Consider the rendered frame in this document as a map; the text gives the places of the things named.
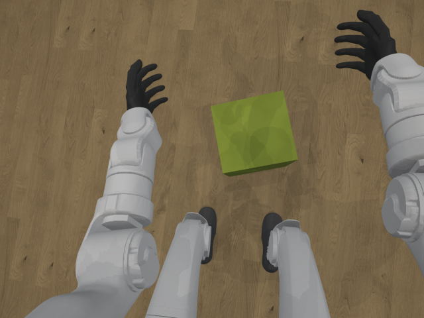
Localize robot right upper arm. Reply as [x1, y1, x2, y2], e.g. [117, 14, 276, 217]
[382, 172, 424, 278]

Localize robot left forearm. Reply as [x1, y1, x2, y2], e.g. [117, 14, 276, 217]
[76, 107, 162, 280]

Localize robot right forearm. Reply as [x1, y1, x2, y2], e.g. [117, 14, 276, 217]
[370, 53, 424, 179]

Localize left robot hand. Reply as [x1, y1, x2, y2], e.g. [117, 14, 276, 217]
[126, 59, 168, 113]

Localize carton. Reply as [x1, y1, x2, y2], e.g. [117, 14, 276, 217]
[211, 91, 298, 177]

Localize robot left thigh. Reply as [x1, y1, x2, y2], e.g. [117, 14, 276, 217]
[145, 219, 211, 318]

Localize robot left upper arm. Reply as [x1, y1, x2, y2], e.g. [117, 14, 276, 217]
[25, 228, 160, 318]

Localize right robot foot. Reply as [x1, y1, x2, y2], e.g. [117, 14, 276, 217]
[261, 213, 282, 273]

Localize right robot hand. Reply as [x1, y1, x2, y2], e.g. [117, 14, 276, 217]
[334, 10, 397, 80]

